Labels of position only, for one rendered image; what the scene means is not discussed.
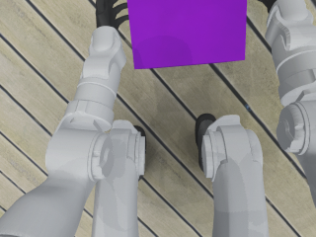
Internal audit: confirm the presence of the left robot hand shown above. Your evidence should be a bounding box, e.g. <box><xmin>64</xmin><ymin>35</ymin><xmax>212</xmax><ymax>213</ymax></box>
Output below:
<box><xmin>95</xmin><ymin>0</ymin><xmax>129</xmax><ymax>30</ymax></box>

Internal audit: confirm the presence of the robot left foot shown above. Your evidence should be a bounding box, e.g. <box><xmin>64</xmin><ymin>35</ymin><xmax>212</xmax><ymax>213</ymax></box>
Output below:
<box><xmin>134</xmin><ymin>125</ymin><xmax>146</xmax><ymax>182</ymax></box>

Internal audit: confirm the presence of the right robot hand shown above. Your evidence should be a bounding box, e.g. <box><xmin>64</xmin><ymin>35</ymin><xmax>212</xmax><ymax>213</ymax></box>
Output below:
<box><xmin>257</xmin><ymin>0</ymin><xmax>276</xmax><ymax>13</ymax></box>

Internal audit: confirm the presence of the robot right upper arm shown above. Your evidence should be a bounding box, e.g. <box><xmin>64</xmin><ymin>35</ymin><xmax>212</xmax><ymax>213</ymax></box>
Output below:
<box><xmin>276</xmin><ymin>100</ymin><xmax>316</xmax><ymax>208</ymax></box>

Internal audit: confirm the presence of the carton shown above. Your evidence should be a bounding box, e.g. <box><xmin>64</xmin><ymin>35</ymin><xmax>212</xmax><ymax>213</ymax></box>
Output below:
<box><xmin>126</xmin><ymin>0</ymin><xmax>247</xmax><ymax>69</ymax></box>

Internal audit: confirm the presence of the left robot forearm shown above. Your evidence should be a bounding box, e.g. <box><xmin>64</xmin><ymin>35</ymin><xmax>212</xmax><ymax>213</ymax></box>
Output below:
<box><xmin>45</xmin><ymin>26</ymin><xmax>126</xmax><ymax>169</ymax></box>

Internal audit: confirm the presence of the robot right thigh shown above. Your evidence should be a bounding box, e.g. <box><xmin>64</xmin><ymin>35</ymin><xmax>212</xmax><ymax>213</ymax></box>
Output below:
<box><xmin>201</xmin><ymin>124</ymin><xmax>270</xmax><ymax>237</ymax></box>

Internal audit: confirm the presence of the robot left upper arm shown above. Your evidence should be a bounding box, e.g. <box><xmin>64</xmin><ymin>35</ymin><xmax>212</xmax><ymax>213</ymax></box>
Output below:
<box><xmin>0</xmin><ymin>127</ymin><xmax>115</xmax><ymax>237</ymax></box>

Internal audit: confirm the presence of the right robot forearm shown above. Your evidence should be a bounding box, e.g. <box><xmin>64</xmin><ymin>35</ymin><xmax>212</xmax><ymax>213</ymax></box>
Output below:
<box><xmin>265</xmin><ymin>0</ymin><xmax>316</xmax><ymax>107</ymax></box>

